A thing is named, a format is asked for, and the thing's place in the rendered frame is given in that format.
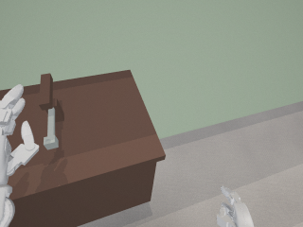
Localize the counter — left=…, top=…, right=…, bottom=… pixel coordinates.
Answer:
left=0, top=70, right=166, bottom=227

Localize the robot left forearm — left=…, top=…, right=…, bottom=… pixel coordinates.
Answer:
left=0, top=184, right=15, bottom=227

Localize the tap lever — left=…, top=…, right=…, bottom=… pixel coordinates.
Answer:
left=44, top=107, right=59, bottom=150

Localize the right robot hand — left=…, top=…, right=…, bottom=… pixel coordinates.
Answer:
left=217, top=185, right=254, bottom=227

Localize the left robot hand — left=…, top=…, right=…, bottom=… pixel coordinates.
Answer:
left=0, top=84, right=39, bottom=185

